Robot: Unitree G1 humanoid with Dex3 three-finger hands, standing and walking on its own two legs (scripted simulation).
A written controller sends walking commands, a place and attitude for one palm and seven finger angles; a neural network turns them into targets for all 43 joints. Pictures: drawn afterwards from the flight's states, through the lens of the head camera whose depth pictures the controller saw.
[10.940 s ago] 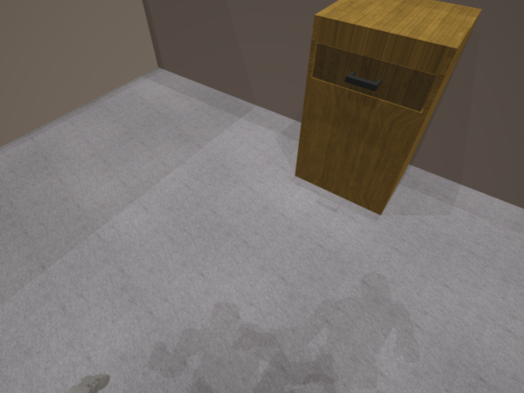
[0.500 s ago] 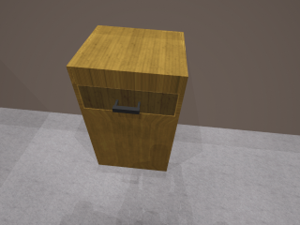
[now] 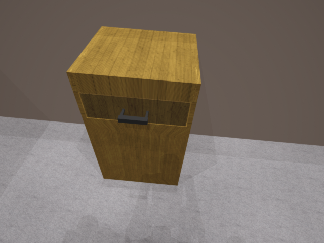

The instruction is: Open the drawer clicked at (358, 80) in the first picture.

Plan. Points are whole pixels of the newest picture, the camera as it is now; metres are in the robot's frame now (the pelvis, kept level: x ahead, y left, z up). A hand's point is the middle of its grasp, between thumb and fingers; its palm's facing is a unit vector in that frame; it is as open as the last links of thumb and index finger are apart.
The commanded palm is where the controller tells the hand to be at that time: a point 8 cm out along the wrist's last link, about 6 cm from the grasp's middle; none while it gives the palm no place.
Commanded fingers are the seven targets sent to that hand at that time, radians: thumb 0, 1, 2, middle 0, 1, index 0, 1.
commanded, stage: shuffle to correct the standing spot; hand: left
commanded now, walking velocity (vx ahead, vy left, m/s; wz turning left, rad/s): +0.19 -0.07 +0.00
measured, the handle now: (134, 116) +0.62 +0.15 -0.11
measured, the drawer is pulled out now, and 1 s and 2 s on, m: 0.00 0.00 0.00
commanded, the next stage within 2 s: come to a stop and stand still in 0.32 s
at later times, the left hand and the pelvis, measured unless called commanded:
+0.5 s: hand out of the picture +0.06 +0.15 -0.18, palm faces -0.01 -0.99 -0.10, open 7.3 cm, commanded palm none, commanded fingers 0.00 0.90 0.90 -0.20 -0.30 -0.20 -0.30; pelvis +0.09 +0.00 +0.00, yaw -2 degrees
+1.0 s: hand (104, 235) +0.19 +0.18 -0.19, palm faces +0.07 -0.98 -0.16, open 7.3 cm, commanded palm none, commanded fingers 0.00 0.90 0.90 -0.20 -0.30 -0.20 -0.30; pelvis +0.10 +0.00 -0.02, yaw +2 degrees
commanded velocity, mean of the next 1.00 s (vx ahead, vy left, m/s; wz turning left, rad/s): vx -0.01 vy -0.01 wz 0.00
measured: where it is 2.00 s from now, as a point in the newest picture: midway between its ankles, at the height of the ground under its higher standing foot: outside the picture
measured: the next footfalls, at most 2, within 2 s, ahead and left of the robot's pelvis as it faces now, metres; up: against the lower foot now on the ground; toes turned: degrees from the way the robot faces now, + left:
right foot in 0.64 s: +0.20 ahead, -0.16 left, +0.00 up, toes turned -7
left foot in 0.98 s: +0.14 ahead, +0.09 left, +0.00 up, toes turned -1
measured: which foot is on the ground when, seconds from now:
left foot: down 0.00-0.70, up 0.72-0.96, down 0.98-1.00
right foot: down 0.00-0.34, up 0.36-0.62, down 0.64-1.00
